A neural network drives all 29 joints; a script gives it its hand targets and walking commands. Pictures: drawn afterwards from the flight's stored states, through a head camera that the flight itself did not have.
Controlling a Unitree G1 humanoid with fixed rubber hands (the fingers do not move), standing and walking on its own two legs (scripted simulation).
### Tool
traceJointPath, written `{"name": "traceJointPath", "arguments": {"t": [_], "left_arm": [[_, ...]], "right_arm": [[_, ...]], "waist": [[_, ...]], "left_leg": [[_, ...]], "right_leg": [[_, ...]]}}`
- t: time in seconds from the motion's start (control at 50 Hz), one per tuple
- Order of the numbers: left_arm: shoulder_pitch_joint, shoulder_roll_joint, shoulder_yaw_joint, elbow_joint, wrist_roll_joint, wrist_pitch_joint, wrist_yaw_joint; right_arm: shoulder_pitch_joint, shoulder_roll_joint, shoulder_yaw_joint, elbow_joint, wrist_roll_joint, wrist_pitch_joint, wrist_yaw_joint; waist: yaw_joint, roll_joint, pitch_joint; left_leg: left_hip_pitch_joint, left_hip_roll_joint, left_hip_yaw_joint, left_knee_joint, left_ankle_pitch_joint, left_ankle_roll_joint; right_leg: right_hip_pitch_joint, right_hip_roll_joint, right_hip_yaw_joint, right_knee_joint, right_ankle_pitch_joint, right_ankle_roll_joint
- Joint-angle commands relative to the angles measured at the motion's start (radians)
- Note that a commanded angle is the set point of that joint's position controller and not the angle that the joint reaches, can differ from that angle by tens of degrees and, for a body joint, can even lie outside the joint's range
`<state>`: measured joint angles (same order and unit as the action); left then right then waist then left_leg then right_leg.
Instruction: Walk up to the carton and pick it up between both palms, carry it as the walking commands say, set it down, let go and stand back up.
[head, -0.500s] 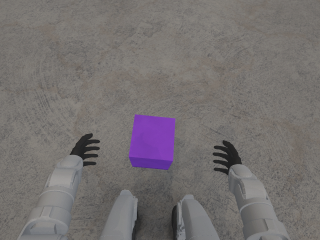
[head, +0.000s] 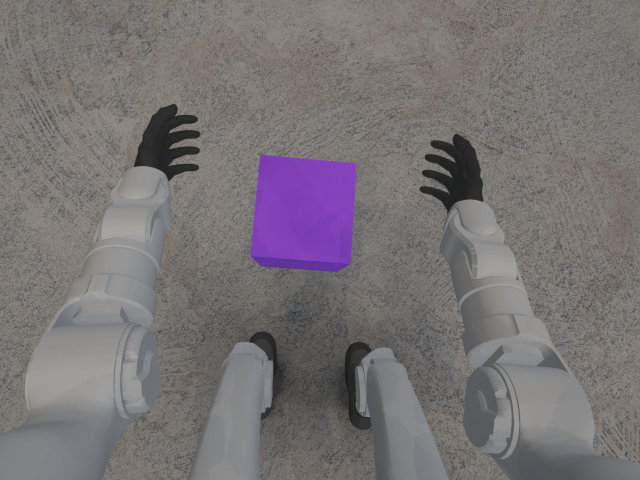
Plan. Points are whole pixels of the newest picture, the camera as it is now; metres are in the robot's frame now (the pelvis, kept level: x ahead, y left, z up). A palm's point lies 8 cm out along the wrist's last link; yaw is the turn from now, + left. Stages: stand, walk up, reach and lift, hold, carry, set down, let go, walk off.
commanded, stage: reach and lift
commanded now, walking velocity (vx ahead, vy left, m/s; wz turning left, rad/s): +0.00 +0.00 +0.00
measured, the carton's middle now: (303, 220) +0.49 +0.02 -0.54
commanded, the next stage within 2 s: none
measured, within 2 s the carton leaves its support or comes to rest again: neither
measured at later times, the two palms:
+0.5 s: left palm (172, 152) +0.51 +0.20 -0.15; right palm (441, 179) +0.48 -0.17 -0.15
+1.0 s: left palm (202, 187) +0.50 +0.20 -0.32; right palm (409, 206) +0.48 -0.17 -0.32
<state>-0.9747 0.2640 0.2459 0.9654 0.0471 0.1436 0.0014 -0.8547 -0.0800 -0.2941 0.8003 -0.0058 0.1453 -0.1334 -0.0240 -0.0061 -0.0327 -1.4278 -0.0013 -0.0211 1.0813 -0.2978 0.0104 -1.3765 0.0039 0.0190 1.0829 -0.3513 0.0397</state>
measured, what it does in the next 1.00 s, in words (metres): lowers itself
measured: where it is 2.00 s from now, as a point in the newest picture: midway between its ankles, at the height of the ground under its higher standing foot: (310, 395)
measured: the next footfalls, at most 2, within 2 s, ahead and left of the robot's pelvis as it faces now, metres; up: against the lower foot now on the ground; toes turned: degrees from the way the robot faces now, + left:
none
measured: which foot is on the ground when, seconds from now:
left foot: down 0.00-1.00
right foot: down 0.00-1.00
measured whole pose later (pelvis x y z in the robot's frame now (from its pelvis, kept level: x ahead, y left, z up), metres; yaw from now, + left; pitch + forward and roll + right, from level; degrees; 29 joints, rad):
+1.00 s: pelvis -0.02 +0.00 -0.18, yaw -3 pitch +48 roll -4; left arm -1.24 0.36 0.20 1.00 -0.06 0.11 0.03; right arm -1.13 -0.17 -0.25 0.83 0.08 0.12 -0.16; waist -0.01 -0.01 0.00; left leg -2.15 -0.03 -0.06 1.79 -0.48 -0.01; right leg -2.09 0.05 0.02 1.79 -0.54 0.06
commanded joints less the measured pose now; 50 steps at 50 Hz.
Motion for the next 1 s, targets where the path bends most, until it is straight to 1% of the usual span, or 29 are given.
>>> {"name": "traceJointPath", "arguments": {"t": [0.0, 0.06, 0.14, 0.22, 0.32, 0.42, 0.5, 0.54, 0.6, 0.68, 0.74, 0.82, 0.98], "left_arm": [[-0.266, 0.102, 0.029, -0.076, -0.002, -0.053, 0.003], [-0.297, 0.105, 0.043, -0.082, -0.001, -0.071, -0.002], [-0.310, 0.102, 0.062, -0.125, 0.013, -0.079, -0.014], [-0.302, 0.097, 0.091, -0.134, 0.038, -0.084, -0.032], [-0.296, 0.094, 0.118, -0.130, 0.063, -0.091, -0.054], [-0.322, 0.092, 0.124, -0.070, 0.075, -0.088, -0.057], [-0.358, 0.111, 0.112, -0.046, 0.062, -0.082, -0.045], [-0.377, 0.119, 0.096, -0.047, 0.047, -0.079, -0.035], [-0.401, 0.135, 0.070, -0.067, 0.022, -0.076, -0.020], [-0.432, 0.173, 0.034, -0.119, -0.019, -0.065, 0.000], [-0.452, 0.198, 0.006, -0.144, -0.052, -0.054, 0.012], [-0.480, 0.209, -0.025, -0.139, -0.091, -0.046, 0.022], [-0.525, 0.213, -0.044, -0.040, -0.116, -0.058, 0.034]], "right_arm": [[-0.220, -0.086, -0.013, -0.097, -0.001, -0.055, 0.002], [-0.250, -0.095, -0.024, -0.105, -0.008, -0.072, 0.004], [-0.262, -0.086, -0.030, -0.141, -0.026, -0.079, 0.012], [-0.261, -0.059, -0.040, -0.160, -0.048, -0.080, 0.020], [-0.254, -0.036, -0.067, -0.166, -0.082, -0.077, 0.024], [-0.280, -0.021, -0.098, -0.115, -0.102, -0.075, 0.023], [-0.318, -0.046, -0.107, -0.091, -0.100, -0.074, 0.014], [-0.331, -0.059, -0.100, -0.086, -0.088, -0.074, 0.009], [-0.353, -0.077, -0.078, -0.098, -0.060, -0.072, -0.001], [-0.391, -0.110, -0.028, -0.147, -0.002, -0.057, -0.015], [-0.413, -0.136, 0.006, -0.165, 0.037, -0.041, -0.023], [-0.440, -0.158, 0.032, -0.146, 0.071, -0.031, -0.029], [-0.499, -0.183, 0.042, -0.042, 0.087, -0.046, -0.030]], "waist": [[0.010, 0.075, -0.908], [0.008, 0.069, -0.970], [0.011, 0.071, -1.058], [0.019, 0.061, -1.061], [0.016, 0.047, -1.018], [0.019, 0.044, -0.908], [0.014, 0.062, -0.910], [0.011, 0.072, -0.941], [0.013, 0.083, -1.011], [0.023, 0.085, -1.131], [0.024, 0.085, -1.172], [0.021, 0.085, -1.147], [0.025, 0.076, -1.014]], "left_leg": [[0.677, -0.053, 0.002, -0.053, 0.367, -0.011], [0.690, -0.053, -0.003, -0.043, 0.431, -0.009], [0.734, -0.052, -0.008, -0.040, 0.538, -0.009], [0.688, -0.053, -0.006, -0.037, 0.564, -0.008], [0.553, -0.057, 0.004, -0.018, 0.489, -0.012], [0.355, -0.059, 0.011, 0.051, 0.319, -0.020], [0.252, -0.060, 0.017, 0.147, 0.220, -0.031], [0.227, -0.061, 0.021, 0.203, 0.209, -0.036], [0.212, -0.064, 0.025, 0.286, 0.228, -0.038], [0.216, -0.066, 0.035, 0.382, 0.256, -0.037], [0.202, -0.067, 0.045, 0.437, 0.237, -0.036], [0.150, -0.063, 0.049, 0.496, 0.185, -0.037], [-0.009, -0.044, 0.045, 0.606, 0.088, -0.038]], "right_leg": [[0.192, 0.084, -0.078, -0.078, 0.236, 0.011], [0.176, 0.086, -0.078, -0.078, 0.283, 0.016], [0.178, 0.087, -0.082, -0.088, 0.365, 0.023], [0.179, 0.085, -0.078, -0.088, 0.405, 0.032], [0.181, 0.082, -0.074, -0.056, 0.391, 0.039], [0.063, 0.082, -0.081, 0.025, 0.253, 0.036], [-0.023, 0.089, -0.093, 0.125, 0.174, 0.029], [-0.061, 0.094, -0.099, 0.180, 0.164, 0.028], [-0.101, 0.100, -0.106, 0.260, 0.175, 0.028], [-0.114, 0.104, -0.111, 0.352, 0.188, 0.030], [-0.133, 0.103, -0.115, 0.411, 0.163, 0.030], [-0.194, 0.098, -0.120, 0.477, 0.112, 0.024], [-0.320, 0.091, -0.122, 0.604, 0.035, 0.019]]}}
